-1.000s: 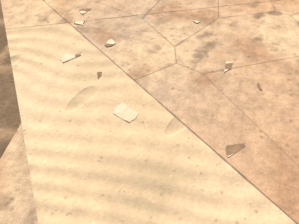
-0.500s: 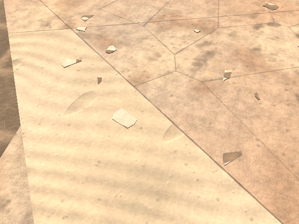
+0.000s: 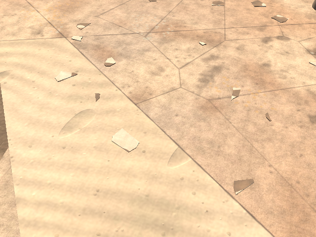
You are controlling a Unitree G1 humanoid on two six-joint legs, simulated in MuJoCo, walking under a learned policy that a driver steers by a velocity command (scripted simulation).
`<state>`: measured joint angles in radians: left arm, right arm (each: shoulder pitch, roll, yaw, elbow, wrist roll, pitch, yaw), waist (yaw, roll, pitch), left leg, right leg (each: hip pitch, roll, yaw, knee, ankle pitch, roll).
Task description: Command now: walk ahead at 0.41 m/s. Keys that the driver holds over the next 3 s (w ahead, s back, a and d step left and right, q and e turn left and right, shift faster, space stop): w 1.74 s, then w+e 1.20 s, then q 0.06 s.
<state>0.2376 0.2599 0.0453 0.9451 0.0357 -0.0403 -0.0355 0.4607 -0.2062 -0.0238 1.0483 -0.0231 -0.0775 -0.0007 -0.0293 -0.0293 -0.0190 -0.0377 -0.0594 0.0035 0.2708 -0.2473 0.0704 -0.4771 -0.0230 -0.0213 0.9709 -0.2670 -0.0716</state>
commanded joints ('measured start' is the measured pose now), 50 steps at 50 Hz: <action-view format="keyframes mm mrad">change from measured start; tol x32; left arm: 1 -101 44 7 -76 5 -8 -10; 50 162 -26 13 36 4 -11 19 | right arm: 1 61 -94 -11 -6 6 -25 -4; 15 163 -1 10 -8 35 -11 -4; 36 -537 -43 -8 -228 -1 26 33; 42 8 -194 -74 -91 -37 -9 -9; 50 -143 -55 -36 -56 11 -29 1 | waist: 1 2 110 118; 16 147 -105 -281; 50 66 71 41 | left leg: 1 102 252 -223 -160 169 113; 13 55 225 -30 292 906 50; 15 -453 24 40 950 -89 -2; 17 -619 65 -67 1096 -136 24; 37 -579 98 82 314 190 8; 41 -91 23 97 181 128 94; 43 411 510 -643 70 16 310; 50 -100 274 -177 -99 304 148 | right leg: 1 -291 -42 -12 38 80 28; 13 345 88 -106 -467 154 -70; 15 865 -374 537 -540 -88 -227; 21 282 -202 249 -817 103 -145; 40 605 -186 26 -522 968 -89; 42 302 -105 -37 -33 557 -53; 43 -59 97 -56 334 -242 -11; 50 -27 -59 50 173 -8 7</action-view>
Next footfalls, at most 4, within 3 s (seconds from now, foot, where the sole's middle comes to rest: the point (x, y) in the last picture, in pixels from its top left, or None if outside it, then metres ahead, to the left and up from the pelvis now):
0.28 right None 0.32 -0.11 -0.78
0.82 left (143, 216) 0.63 0.05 -0.78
1.38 right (179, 159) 0.93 -0.13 -0.78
1.94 left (144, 115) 1.24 0.04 -0.78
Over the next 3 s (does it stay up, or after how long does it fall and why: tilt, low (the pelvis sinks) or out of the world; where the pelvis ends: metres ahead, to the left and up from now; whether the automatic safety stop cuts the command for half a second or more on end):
stays up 1.59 -0.22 -0.02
